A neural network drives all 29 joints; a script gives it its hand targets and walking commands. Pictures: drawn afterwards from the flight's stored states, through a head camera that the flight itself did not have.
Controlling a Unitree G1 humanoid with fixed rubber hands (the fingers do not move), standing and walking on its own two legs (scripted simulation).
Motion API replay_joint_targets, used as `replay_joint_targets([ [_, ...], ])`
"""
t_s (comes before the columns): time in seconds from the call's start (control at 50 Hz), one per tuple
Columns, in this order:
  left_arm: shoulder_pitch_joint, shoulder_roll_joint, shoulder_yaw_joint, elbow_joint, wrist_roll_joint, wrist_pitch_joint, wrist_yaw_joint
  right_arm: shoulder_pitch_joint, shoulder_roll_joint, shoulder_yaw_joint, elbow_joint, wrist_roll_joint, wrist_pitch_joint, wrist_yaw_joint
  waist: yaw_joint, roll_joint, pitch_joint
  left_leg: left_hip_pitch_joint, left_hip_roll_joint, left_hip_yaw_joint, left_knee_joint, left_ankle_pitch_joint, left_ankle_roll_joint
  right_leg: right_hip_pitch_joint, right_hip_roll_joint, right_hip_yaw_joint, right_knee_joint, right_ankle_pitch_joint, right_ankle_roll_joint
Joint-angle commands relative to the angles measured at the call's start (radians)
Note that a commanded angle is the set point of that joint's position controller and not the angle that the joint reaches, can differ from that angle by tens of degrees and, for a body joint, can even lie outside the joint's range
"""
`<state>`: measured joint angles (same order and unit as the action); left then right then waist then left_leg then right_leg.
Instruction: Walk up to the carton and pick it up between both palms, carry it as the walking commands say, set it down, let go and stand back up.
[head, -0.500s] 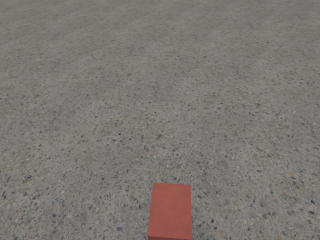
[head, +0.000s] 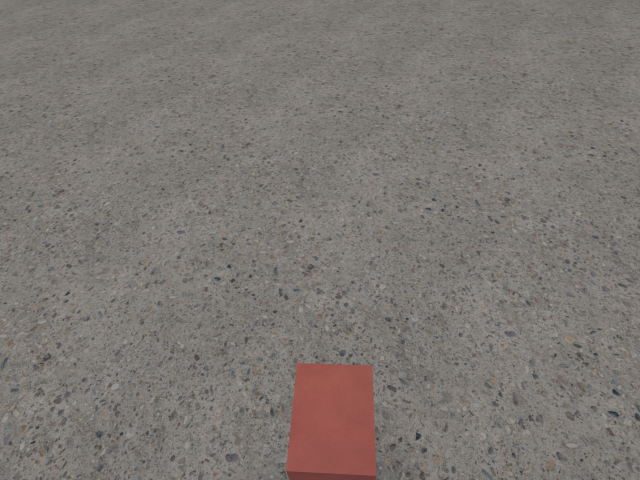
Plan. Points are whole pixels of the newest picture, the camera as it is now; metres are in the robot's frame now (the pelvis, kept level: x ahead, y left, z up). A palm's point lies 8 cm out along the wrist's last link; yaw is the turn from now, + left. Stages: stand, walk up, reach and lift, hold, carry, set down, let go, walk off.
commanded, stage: walk up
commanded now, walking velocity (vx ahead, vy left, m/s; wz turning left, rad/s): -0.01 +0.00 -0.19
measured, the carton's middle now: (333, 430) +0.40 +0.02 -0.65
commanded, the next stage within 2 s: stand in 1.84 s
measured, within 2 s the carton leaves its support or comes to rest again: neither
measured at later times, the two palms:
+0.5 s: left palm out of the picture +0.04 +0.23 -0.15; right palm out of the picture -0.06 -0.22 -0.15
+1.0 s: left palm out of the picture +0.05 +0.24 -0.14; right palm out of the picture -0.05 -0.23 -0.15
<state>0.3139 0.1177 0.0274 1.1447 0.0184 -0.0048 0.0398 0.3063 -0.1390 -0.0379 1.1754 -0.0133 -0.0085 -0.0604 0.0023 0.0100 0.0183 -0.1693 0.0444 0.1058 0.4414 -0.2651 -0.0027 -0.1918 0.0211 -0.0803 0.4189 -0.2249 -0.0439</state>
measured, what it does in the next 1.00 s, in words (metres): stands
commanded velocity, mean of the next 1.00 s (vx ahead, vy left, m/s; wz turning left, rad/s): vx -0.01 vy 0.00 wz -0.16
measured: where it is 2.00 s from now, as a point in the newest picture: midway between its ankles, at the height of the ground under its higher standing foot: outside the picture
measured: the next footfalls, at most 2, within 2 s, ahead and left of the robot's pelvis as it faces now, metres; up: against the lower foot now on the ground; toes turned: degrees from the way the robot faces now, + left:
left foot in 1.64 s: +0.01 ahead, +0.20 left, +0.00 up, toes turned -15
right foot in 1.92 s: -0.02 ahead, -0.03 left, +0.00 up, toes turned -4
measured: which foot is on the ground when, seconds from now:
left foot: down 0.00-1.00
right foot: down 0.00-1.00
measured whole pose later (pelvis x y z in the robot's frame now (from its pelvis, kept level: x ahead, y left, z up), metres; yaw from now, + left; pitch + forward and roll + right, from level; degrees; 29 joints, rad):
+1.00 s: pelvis -0.01 +0.01 -0.01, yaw -7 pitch +0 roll +1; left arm 0.23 0.19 0.04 1.02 0.01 0.00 0.03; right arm 0.30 -0.18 -0.04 1.05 -0.02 0.01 -0.05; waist -0.02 -0.02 0.03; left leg -0.20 0.06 0.22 0.49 -0.29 0.01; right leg -0.30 0.04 0.04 0.54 -0.23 -0.03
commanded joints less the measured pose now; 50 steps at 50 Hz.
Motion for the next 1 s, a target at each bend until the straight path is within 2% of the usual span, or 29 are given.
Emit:
replay_joint_targets([
  [0.0,0.010,0.101,0.017,-0.045,0.000,-0.002,-0.001,0.125,-0.056,-0.012,0.004,-0.002,0.003,-0.005,-0.024,-0.045,0.046,-0.023,0.080,-0.055,-0.022,0.049,0.006,-0.088,-0.175,0.195,-0.087,0.091,-0.015],
  [0.06,0.012,0.098,0.017,-0.051,-0.005,-0.004,-0.001,0.114,-0.065,-0.010,-0.011,-0.003,-0.002,-0.005,-0.014,-0.014,0.024,-0.023,0.100,-0.066,-0.046,0.115,0.013,-0.061,-0.148,0.157,-0.031,0.164,-0.007],
  [0.12,0.009,0.099,0.017,-0.060,-0.007,-0.001,-0.002,0.112,-0.076,-0.010,-0.025,-0.004,-0.003,-0.005,-0.010,0.011,0.013,-0.020,0.116,-0.074,-0.060,0.160,0.018,-0.054,-0.128,0.133,0.013,0.179,0.000],
  [0.22,-0.006,0.104,0.016,-0.077,-0.005,0.006,-0.004,0.111,-0.090,-0.013,-0.041,-0.005,0.004,-0.005,-0.008,0.021,0.034,-0.036,0.134,-0.086,-0.086,0.107,0.027,-0.072,-0.113,0.124,0.041,0.134,0.006],
  [0.28,-0.015,0.112,0.016,-0.085,-0.004,0.007,-0.005,0.109,-0.092,-0.014,-0.048,-0.006,0.008,-0.004,-0.010,0.002,0.048,-0.042,0.128,-0.074,-0.082,0.061,0.025,-0.085,-0.117,0.140,0.029,0.122,0.004],
  [0.38,-0.036,0.133,0.017,-0.102,-0.002,0.000,-0.005,0.114,-0.084,-0.012,-0.057,-0.004,0.012,-0.001,-0.020,-0.046,0.050,-0.014,0.095,-0.038,-0.041,0.022,0.011,-0.124,-0.145,0.206,-0.027,0.110,-0.009],
  [0.46,-0.049,0.138,0.018,-0.113,-0.003,-0.003,-0.006,0.119,-0.086,-0.011,-0.063,-0.005,0.011,0.001,-0.027,-0.045,0.039,0.016,0.095,-0.032,-0.035,0.017,0.011,-0.148,-0.146,0.227,-0.042,0.099,-0.013],
  [0.6,-0.043,0.126,0.020,-0.123,-0.006,0.000,-0.011,0.094,-0.112,-0.016,-0.086,-0.006,0.011,-0.001,-0.022,0.018,0.027,0.026,0.157,-0.064,-0.086,0.028,0.041,-0.150,-0.096,0.160,0.050,0.121,0.004],
  [0.66,-0.032,0.127,0.021,-0.124,-0.005,0.003,-0.012,0.074,-0.120,-0.019,-0.098,-0.005,0.015,-0.002,-0.017,0.022,0.030,0.009,0.168,-0.058,-0.082,0.020,0.048,-0.143,-0.092,0.147,0.075,0.143,0.006],
  [0.72,-0.031,0.141,0.022,-0.129,-0.002,0.002,-0.011,0.064,-0.116,-0.018,-0.108,-0.003,0.022,0.000,-0.017,-0.017,0.037,0.002,0.137,-0.021,-0.043,-0.014,0.035,-0.151,-0.113,0.188,0.042,0.165,-0.006],
  [0.8,-0.033,0.175,0.025,-0.140,0.002,-0.003,-0.007,0.073,-0.100,-0.014,-0.113,0.001,0.028,0.004,-0.019,-0.088,0.027,0.016,0.077,0.009,0.037,-0.037,0.012,-0.173,-0.163,0.313,-0.057,0.148,-0.038],
  [0.86,-0.040,0.183,0.025,-0.148,0.000,-0.004,-0.005,0.093,-0.103,-0.013,-0.115,0.001,0.026,0.007,-0.027,-0.094,0.013,0.042,0.069,-0.002,0.045,-0.038,0.009,-0.188,-0.172,0.357,-0.094,0.131,-0.047],
  [0.92,-0.071,0.158,0.021,-0.160,-0.005,-0.002,-0.010,0.105,-0.117,-0.014,-0.119,-0.001,0.019,0.007,-0.040,-0.036,0.014,0.091,0.110,-0.027,-0.026,-0.012,0.029,-0.235,-0.124,0.286,-0.029,0.115,-0.020],
  [0.98,-0.064,0.129,0.025,-0.166,-0.010,0.008,-0.016,0.089,-0.151,-0.020,-0.136,-0.007,0.016,0.002,-0.031,0.075,0.009,0.081,0.255,-0.114,-0.141,0.036,0.092,-0.232,-0.047,0.123,0.164,0.067,0.022],
])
